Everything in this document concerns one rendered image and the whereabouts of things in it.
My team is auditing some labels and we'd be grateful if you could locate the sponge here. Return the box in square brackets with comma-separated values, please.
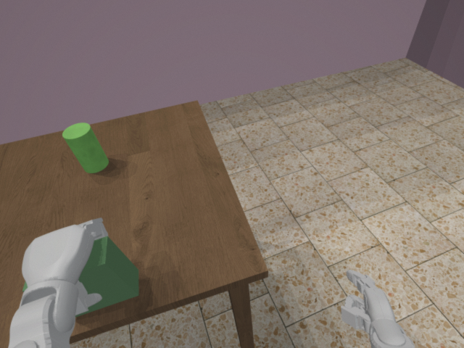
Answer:
[22, 236, 139, 317]

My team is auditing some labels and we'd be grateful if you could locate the robot left forearm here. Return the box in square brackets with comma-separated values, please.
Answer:
[8, 280, 79, 348]

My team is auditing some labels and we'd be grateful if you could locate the table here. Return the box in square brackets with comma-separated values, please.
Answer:
[0, 100, 268, 348]

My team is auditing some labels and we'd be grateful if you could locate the robot right forearm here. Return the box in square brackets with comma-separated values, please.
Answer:
[369, 319, 415, 348]

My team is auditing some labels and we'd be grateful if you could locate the right robot hand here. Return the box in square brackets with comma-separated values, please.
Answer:
[341, 270, 396, 334]

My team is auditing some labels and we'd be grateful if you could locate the left robot hand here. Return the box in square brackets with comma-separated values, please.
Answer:
[22, 218, 108, 315]

